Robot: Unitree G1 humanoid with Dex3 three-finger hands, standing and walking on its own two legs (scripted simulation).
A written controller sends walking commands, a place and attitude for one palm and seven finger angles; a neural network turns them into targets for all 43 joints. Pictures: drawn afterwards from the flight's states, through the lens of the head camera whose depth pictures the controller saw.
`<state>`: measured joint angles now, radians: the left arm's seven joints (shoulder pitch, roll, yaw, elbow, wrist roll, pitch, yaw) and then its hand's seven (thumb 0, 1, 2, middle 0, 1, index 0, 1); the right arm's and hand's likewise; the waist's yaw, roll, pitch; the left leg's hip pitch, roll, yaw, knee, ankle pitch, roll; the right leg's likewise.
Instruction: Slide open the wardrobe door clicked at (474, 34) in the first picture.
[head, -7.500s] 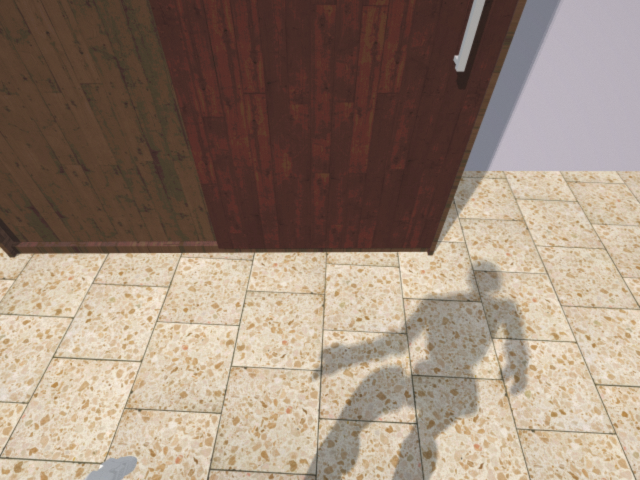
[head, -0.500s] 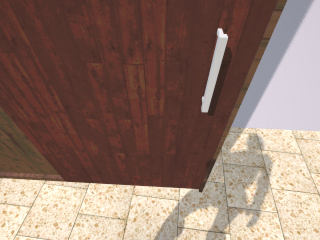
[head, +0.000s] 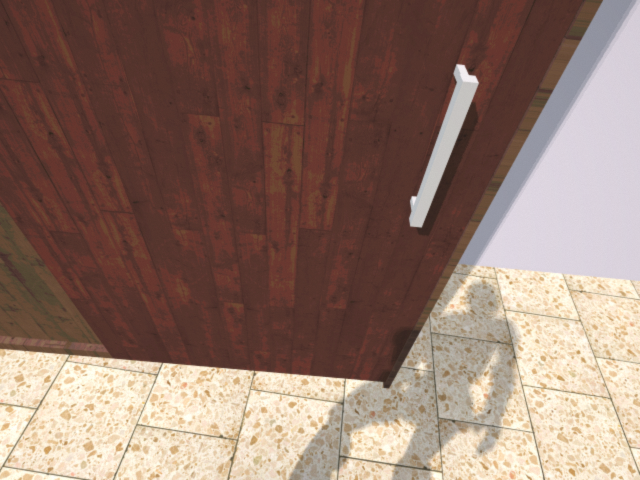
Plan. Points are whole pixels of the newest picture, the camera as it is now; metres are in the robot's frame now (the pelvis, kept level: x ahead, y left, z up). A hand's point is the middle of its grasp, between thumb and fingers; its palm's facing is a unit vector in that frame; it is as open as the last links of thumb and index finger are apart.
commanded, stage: look again from close up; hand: right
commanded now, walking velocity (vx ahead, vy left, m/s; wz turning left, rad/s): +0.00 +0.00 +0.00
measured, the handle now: (435, 154) +0.52 -0.13 +0.16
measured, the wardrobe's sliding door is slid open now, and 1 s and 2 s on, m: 0.00 0.00 0.00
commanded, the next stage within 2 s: shuffle to correct the standing spot in 0.58 s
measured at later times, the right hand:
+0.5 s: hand out of the picture +0.01 -0.16 -0.17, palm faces +0.03 +0.97 -0.22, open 7.3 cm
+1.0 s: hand out of the picture +0.00 -0.16 -0.18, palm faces +0.05 +0.98 -0.17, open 7.4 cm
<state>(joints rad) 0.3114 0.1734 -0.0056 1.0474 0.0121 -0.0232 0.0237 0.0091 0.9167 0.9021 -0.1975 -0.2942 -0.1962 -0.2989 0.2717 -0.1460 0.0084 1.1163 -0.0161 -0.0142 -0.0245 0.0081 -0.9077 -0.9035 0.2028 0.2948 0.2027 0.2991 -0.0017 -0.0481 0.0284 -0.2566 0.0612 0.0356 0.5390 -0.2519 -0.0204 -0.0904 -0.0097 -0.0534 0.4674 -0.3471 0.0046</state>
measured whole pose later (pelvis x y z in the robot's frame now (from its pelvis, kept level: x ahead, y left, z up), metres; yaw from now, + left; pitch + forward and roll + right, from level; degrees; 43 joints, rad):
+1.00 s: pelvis +0.02 +0.01 -0.01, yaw +0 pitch -1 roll -1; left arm 0.40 0.12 0.00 1.11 0.02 -0.03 0.02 0.00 0.90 0.90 -0.20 -0.29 -0.20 -0.30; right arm 0.33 -0.15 -0.03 1.10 -0.03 -0.01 0.00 0.01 -0.91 -0.90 0.20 0.29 0.20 0.30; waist -0.01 0.01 0.03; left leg -0.29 0.04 0.04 0.63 -0.33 0.02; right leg -0.11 -0.03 -0.05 0.54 -0.42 0.02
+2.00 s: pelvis -0.02 -0.02 +0.00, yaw -1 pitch -2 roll +0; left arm 0.30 0.18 0.01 0.99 0.02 0.01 0.00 0.00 0.92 0.90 -0.20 -0.29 -0.20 -0.30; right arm 0.33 -0.20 0.00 0.99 -0.03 0.01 -0.03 0.01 -0.91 -0.90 0.20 0.29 0.20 0.30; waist 0.00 0.01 -0.01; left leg -0.26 0.07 0.04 0.48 -0.20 -0.02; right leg -0.23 0.01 -0.09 0.50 -0.24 -0.05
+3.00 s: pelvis +0.00 -0.01 +0.01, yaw +0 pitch -2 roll +0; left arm 0.27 0.15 0.00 1.12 0.01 -0.02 0.01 0.00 0.91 0.90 -0.20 -0.29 -0.20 -0.30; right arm 0.30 -0.16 0.01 1.07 -0.02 -0.02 -0.04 0.01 -0.91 -0.90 0.20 0.29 0.20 0.30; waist 0.00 0.01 0.04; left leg -0.21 0.05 0.02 0.44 -0.19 -0.03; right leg -0.16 0.01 -0.10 0.43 -0.23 -0.03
